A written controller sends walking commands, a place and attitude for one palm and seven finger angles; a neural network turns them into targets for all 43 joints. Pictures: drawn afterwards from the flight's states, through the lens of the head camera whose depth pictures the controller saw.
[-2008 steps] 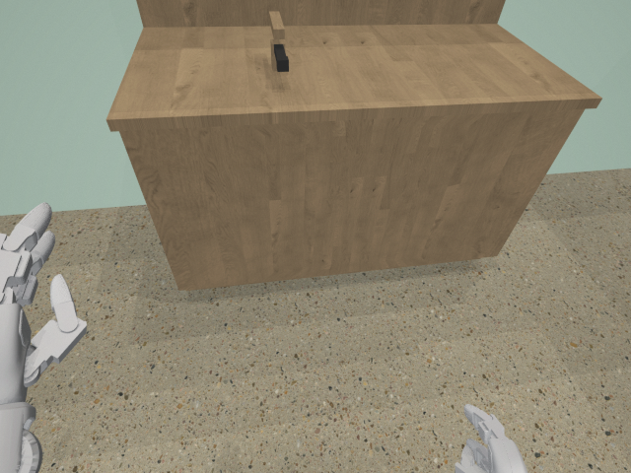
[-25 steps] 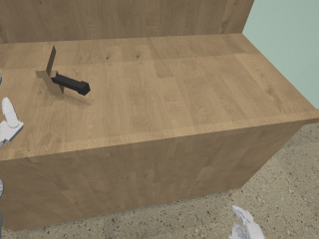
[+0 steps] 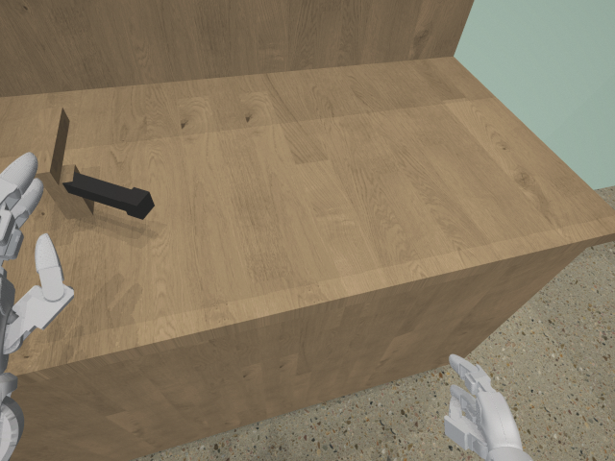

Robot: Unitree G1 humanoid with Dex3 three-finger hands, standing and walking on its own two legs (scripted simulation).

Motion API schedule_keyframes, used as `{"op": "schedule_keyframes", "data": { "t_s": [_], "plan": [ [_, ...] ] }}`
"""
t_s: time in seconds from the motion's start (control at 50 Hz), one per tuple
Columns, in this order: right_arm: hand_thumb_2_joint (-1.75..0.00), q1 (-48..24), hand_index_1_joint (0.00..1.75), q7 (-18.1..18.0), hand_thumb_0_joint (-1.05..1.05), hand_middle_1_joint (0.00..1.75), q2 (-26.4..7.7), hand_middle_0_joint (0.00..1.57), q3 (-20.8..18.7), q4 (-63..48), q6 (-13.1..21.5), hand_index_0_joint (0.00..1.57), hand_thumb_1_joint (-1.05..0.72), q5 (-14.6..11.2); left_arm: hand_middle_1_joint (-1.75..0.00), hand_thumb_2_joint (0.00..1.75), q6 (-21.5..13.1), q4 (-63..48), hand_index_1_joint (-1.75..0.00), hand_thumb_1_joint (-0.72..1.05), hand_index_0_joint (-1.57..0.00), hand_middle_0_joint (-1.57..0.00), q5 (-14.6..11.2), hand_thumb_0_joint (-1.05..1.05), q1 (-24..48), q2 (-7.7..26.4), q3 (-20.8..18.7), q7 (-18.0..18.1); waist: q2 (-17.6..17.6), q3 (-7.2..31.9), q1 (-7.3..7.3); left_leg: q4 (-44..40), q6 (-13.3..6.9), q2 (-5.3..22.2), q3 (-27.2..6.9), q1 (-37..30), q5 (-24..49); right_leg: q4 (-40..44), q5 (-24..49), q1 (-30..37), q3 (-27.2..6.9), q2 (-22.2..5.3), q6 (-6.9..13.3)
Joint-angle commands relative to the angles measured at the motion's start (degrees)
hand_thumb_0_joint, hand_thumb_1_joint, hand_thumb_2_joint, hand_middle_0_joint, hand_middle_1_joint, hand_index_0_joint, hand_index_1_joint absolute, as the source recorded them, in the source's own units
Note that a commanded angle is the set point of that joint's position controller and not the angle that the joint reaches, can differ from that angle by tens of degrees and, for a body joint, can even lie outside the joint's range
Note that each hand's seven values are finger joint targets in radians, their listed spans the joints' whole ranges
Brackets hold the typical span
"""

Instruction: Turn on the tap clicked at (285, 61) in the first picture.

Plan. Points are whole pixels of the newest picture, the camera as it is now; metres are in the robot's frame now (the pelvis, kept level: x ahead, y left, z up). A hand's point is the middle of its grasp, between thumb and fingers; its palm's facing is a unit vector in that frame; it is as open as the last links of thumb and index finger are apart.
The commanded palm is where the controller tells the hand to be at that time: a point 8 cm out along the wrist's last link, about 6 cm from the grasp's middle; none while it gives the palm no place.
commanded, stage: come to a stop and stand still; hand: left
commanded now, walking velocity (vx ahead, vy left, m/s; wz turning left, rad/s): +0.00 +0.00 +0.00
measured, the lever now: (138, 203) +0.41 +0.26 +0.09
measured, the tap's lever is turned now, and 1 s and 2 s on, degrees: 55 55 55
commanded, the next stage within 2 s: look again from close up in 1.02 s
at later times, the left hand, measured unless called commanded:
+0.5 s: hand (41, 304) +0.21 +0.25 +0.17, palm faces +0.35 -0.83 -0.43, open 7.4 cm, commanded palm +0.15 +0.28 +0.18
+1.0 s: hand (28, 341) +0.18 +0.24 +0.18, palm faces +0.43 -0.85 -0.30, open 7.4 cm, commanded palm +0.12 +0.27 +0.18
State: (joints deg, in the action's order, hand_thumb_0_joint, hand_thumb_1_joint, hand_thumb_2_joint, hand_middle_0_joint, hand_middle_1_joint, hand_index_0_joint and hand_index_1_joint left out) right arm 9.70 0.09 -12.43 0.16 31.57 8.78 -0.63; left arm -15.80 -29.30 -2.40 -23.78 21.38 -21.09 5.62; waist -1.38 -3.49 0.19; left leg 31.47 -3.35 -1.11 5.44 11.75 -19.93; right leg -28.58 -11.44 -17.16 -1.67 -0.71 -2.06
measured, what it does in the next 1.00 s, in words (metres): steps on the spot: right foot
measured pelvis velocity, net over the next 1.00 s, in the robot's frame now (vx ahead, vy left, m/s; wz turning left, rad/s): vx -0.04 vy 0.00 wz -0.03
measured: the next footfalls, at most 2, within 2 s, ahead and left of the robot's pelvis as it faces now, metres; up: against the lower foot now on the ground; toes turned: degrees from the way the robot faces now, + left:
right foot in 0.26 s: +0.05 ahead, -0.09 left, +0.00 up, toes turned +1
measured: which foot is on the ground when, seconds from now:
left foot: down 0.00-1.00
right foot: down 0.00-0.10, up 0.12-0.24, down 0.26-1.00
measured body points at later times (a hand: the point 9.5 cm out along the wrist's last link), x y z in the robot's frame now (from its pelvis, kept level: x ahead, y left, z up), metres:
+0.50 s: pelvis -0.02 +0.01 +0.00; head +0.00 +0.02 +0.45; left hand +0.19 +0.29 +0.20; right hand +0.14 -0.21 -0.07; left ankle -0.03 +0.07 -0.73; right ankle +0.02 -0.09 -0.73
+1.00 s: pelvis -0.04 +0.00 +0.00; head -0.04 +0.01 +0.45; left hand +0.15 +0.29 +0.19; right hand +0.12 -0.23 -0.06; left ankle -0.03 +0.07 -0.73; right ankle +0.02 -0.09 -0.73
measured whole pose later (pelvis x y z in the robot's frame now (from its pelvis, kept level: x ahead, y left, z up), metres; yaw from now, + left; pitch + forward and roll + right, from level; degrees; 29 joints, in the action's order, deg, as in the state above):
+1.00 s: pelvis -0.04 +0.00 +0.00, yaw -2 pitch -3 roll +0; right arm 14.5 -1.5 -12.0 1.7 33.7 10.5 -0.9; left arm -13.1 -22.9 -1.8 -19.3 18.2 -20.6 6.1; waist -1.7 -2.6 -2.9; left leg 27.7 -3.8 -0.8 7.2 10.7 -14.9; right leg -24.1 -7.3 -14.5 3.4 2.8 2.8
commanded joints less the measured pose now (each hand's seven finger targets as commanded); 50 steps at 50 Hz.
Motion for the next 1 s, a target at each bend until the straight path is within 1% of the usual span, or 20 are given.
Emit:
{"op": "schedule_keyframes", "data": {
  "t_s": [0.0, 0.06, 0.1, 0.18, 0.28, 0.34, 0.44, 0.46, 0.48, 0.5, 0.52, 0.54, 0.58, 0.64, 0.7, 0.72, 0.76, 0.82, 0.92, 0.98],
  "plan": [
    [-0.9, -1.7, 0.3, -1.0, 0.0, 0.3, -6.5, 0.2, -2.9, -9.4, 1.1, 0.2, -0.9, -0.5, -0.3, 0.9, -1.9, -8.8, -0.3, 0.9, -0.2, -0.2, -1.0, 0.0, -2.1, 9.8, -8.9, 1.2, -0.5, 12.5, -0.75, -3.9, 3.5, 5.5, -4.5, -1.8, 28.2, -4.8, 28.0, 8.0, -2.6, -6.1, 4.8],
    [-0.9, -1.8, 0.3, -1.4, 0.0, 0.3, -5.7, 0.2, -2.7, -9.7, 0.6, 0.2, -0.9, -0.4, -0.3, 0.9, -1.4, -12.7, -0.3, 0.9, -0.2, -0.2, -0.8, 0.0, 1.9, 9.7, -8.3, 0.8, 8.6, 10.4, -1.13, -8.7, 3.9, 11.2, -7.5, -8.4, 46.0, -11.4, 0.8, -0.6, 3.8, -0.9, 2.0],
    [-0.9, -1.4, 0.3, -0.8, 0.0, 0.3, -5.6, 0.2, -2.8, -9.4, 1.0, 0.2, -0.9, 0.3, -0.3, 0.9, -0.6, -14.4, -0.3, 0.9, -0.2, -0.2, 0.0, 0.0, 5.9, 8.2, -5.9, 0.7, 12.0, 8.8, -0.99, -9.1, 4.6, 12.7, -7.3, -11.8, 48.3, -12.5, -6.7, -4.3, 4.9, -0.2, 2.4],
    [-0.9, -1.5, 0.3, -0.1, 0.0, 0.3, -6.5, 0.2, -2.6, -8.7, 1.7, 0.2, -0.9, 0.3, -0.3, 0.9, 1.3, -13.8, -0.3, 0.9, -0.2, -0.2, 1.0, 0.0, 12.2, 5.6, -1.3, 1.4, 11.4, 6.4, -0.74, -9.0, 5.4, 12.8, -7.0, -10.0, 45.1, -5.8, -3.6, -0.5, 5.2, -0.1, 3.5],
    [-0.9, -3.5, 0.3, -0.5, 0.0, 0.3, -6.3, 0.2, -1.7, -9.1, 0.3, 0.2, -0.9, 0.2, -0.3, 0.9, 2.0, -9.2, -0.3, 0.9, -0.2, -0.2, 0.6, 0.0, 11.5, 7.8, -4.3, 1.9, 6.6, 6.1, -1.24, -9.7, 6.9, 8.5, -7.1, 3.8, 17.8, 3.8, 10.8, 13.6, 0.5, -1.7, 5.3],
    [-0.9, -3.1, 0.3, -0.8, 0.0, 0.3, -6.0, 0.2, -1.9, -9.0, -0.7, 0.2, -0.9, 0.2, -0.3, 0.9, 2.4, -6.4, -0.3, 0.9, -0.2, -0.2, -0.5, 0.0, 3.4, 6.7, -5.5, 1.9, 1.1, 8.4, -1.38, -9.9, 6.1, 6.6, -6.6, 1.8, 13.4, 4.9, 10.1, 12.3, -1.4, -2.2, 6.0],
    [-0.9, -3.6, 0.3, -1.7, 0.0, 0.3, -5.8, 0.2, -1.5, -9.3, -1.2, 0.2, -0.9, 0.1, -0.3, 0.9, 2.4, -7.9, -0.3, 0.9, -0.2, -0.2, -1.0, 0.0, 0.4, 6.9, -5.6, 1.7, 2.7, 9.1, -1.27, -12.7, 4.2, 7.4, -7.2, 2.3, 9.7, 5.7, 7.7, 12.1, -1.4, -2.0, 4.4],
    [-0.9, 6.5, 0.3, -1.8, 0.0, 0.3, -8.9, 0.2, -1.9, -5.7, 2.9, 0.2, -0.9, 4.3, -0.3, 0.9, -3.9, -25.3, -0.3, 0.9, -0.2, -0.2, 9.9, 0.0, 65.5, 53.8, -36.7, 1.3, 0.4, 0.2, -0.2, -6.0, 1.4, 7.8, -4.1, 10.6, 17.2, 4.5, 10.1, 6.3, 0.9, 0.9, -0.3],
    [-0.9, -1.4, 0.3, -1.5, 0.0, 0.3, -1.2, 0.2, 0.4, -4.5, 2.8, 0.2, -0.9, 1.6, -0.3, 0.9, -1.3, 13.0, -0.3, 0.9, -0.2, -0.2, 2.6, 0.0, 29.5, 18.9, -16.5, -1.8, 5.4, 13.2, -2.36, -8.4, 1.8, 6.4, -8.9, 2.2, 21.3, 2.6, 10.5, 7.0, -1.5, -5.0, 6.9],
    [-0.9, 1.6, 0.3, -1.6, 0.0, 0.3, -2.8, 0.2, -1.4, -7.3, 3.1, 0.2, -0.9, 0.5, -0.3, 0.9, -1.4, 5.0, -0.3, 0.9, -0.2, -0.2, 0.5, 0.0, 14.5, 14.2, -11.1, -1.7, 4.5, 9.4, -3.07, -7.9, 3.5, 7.1, -6.8, -1.4, 22.5, 5.8, 15.9, 8.2, -6.6, -4.1, 5.8],
    [-0.9, 0.4, 0.3, -0.5, 0.0, 0.3, -4.8, 0.2, -2.1, -8.2, 3.5, 0.2, -0.9, -0.9, -0.3, 0.9, 0.0, 6.6, -0.3, 0.9, -0.2, -0.2, -1.2, 0.0, 7.8, 4.9, -4.7, -1.7, 12.9, 13.0, -2.37, -7.7, 5.2, 6.2, -4.3, -7.9, 27.5, 2.0, 17.2, 8.9, -3.6, -3.7, 6.5],
    [-0.9, 2.0, 0.3, -0.1, 0.0, 0.3, -6.3, 0.2, -3.0, -8.3, 3.2, 0.2, -0.9, -0.6, -0.3, 0.9, -0.6, -0.7, -0.3, 0.9, -0.2, -0.2, -1.0, 0.0, 10.3, 7.6, -4.4, -1.7, 15.1, 14.9, -1.83, -7.7, 5.2, 7.5, -5.4, -7.3, 29.6, 0.0, 13.0, 8.4, -2.1, -3.8, 5.2],
    [-0.9, 0.0, 0.3, 1.0, 0.0, 0.3, -6.0, 0.2, -2.8, -8.9, 3.2, 0.2, -0.9, -0.8, -0.3, 0.9, -1.0, -6.9, -0.3, 0.9, -0.2, -0.2, -1.3, 0.0, 4.1, 5.3, -1.5, -1.4, 13.1, 13.8, -2.46, -8.5, 3.4, 9.3, -6.3, -3.9, 26.0, -0.7, 9.3, 9.9, -1.1, -3.6, 4.2],
    [-0.9, -1.5, 0.3, 0.9, 0.0, 0.3, -6.2, 0.2, -2.3, -9.4, 3.3, 0.2, -0.9, -1.3, -0.3, 0.9, -0.3, -8.0, -0.3, 0.9, -0.2, -0.2, -1.2, 0.0, -0.4, 6.6, -2.8, -0.3, 1.2, 10.5, -2.37, -10.2, 1.9, 8.9, -6.6, 3.5, 12.1, 0.8, 7.3, 12.4, -0.7, -3.5, 3.5],
    [-0.9, -1.6, 0.3, -1.1, 0.0, 0.3, -6.7, 0.2, -2.4, -9.1, 3.2, 0.2, -0.9, -0.9, -0.3, 0.9, -0.1, -5.2, -0.3, 0.9, -0.2, -0.2, -1.3, 0.0, 3.1, 11.3, -8.5, 0.7, -8.7, 5.1, -1.98, -10.2, 1.8, 6.5, -7.3, 5.2, 0.0, 8.0, -4.5, 6.0, -5.3, -4.4, 3.8],
    [-0.9, -2.5, 0.3, -1.7, 0.0, 0.3, -6.9, 0.2, -2.2, -8.8, 2.9, 0.2, -0.9, -0.9, -0.3, 0.9, -0.2, -6.5, -0.3, 0.9, -0.2, -0.2, -1.2, 0.0, 5.3, 14.7, -11.7, 1.1, -6.3, 3.4, -1.84, -10.0, 1.5, 6.0, -7.1, 3.9, -2.1, 10.0, -9.1, 2.5, -6.3, -4.7, 4.1],
    [-0.9, -2.3, 0.3, -2.5, 0.0, 0.3, -6.0, 0.2, -1.8, -8.8, 2.8, 0.2, -0.9, -0.7, -0.3, 0.9, -0.5, -4.3, -0.3, 0.9, -0.2, -0.2, -1.0, 0.0, 8.3, 11.9, -9.4, 0.9, -2.1, 1.7, -1.43, -10.3, 0.8, 5.5, -7.0, 4.2, -6.9, 12.3, -16.3, -0.3, -7.9, -4.9, 4.2],
    [-0.9, -2.4, 0.3, -2.7, 0.0, 0.3, -5.6, 0.2, -1.2, -8.6, 3.7, 0.2, -0.9, -0.6, -0.3, 0.9, -1.2, -7.4, -0.3, 0.9, -0.2, -0.2, -0.3, 0.0, 13.1, 11.0, -7.3, 0.7, 5.2, 3.0, -1.57, -11.0, 0.4, 5.4, -6.0, 2.6, -7.5, 12.1, -15.0, 0.8, -7.6, -3.9, 4.1],
    [-0.9, -1.5, 0.3, -1.9, 0.0, 0.3, -5.7, 0.2, -1.1, -7.5, 5.8, 0.2, -0.9, -0.5, -0.3, 0.9, -1.1, -7.9, -0.3, 0.9, -0.2, -0.2, 0.8, 0.0, 11.3, 6.0, -1.7, 0.5, 5.2, 7.1, -1.99, -11.2, 0.3, 5.5, -5.2, -0.3, -3.5, 10.9, -8.4, 5.0, -6.2, -2.7, 3.4],
    [-0.9, -0.4, 0.3, -1.7, 0.0, 0.3, -6.3, 0.2, -1.3, -7.4, 5.5, 0.2, -0.9, -0.1, -0.3, 0.9, -0.4, -5.6, -0.3, 0.9, -0.2, -0.2, 1.2, 0.0, 9.3, 5.9, -1.6, 0.8, 2.0, 5.3, -1.89, -11.5, 0.7, 5.7, -6.3, 2.8, -3.4, 11.8, -8.7, 5.8, -6.9, -3.1, 3.4]
  ]
}}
